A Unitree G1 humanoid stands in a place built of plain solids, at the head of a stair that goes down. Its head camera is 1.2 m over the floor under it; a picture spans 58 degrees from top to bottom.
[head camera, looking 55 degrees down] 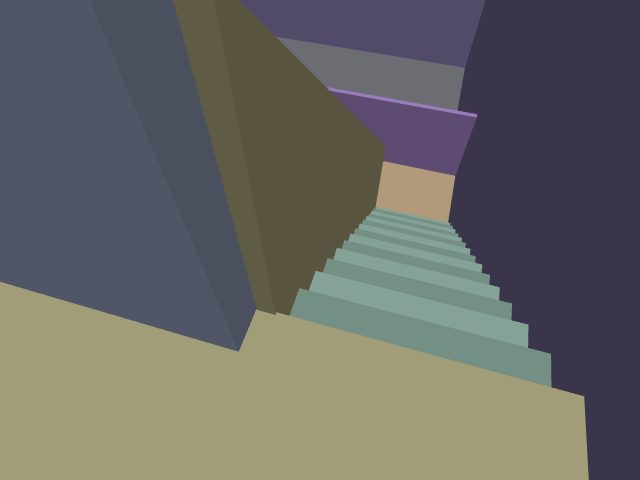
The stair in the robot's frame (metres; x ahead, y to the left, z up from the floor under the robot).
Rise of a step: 0.20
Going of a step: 0.20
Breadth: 0.88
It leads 16 degrees to the right of straight ahead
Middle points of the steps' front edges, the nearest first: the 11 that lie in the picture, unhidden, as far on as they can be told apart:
0.45 -0.29 0.00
0.64 -0.35 -0.20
0.84 -0.40 -0.40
1.03 -0.46 -0.59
1.22 -0.52 -0.79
1.41 -0.57 -0.99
1.61 -0.63 -1.19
1.80 -0.69 -1.39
1.99 -0.74 -1.59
2.19 -0.80 -1.79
2.38 -0.86 -1.98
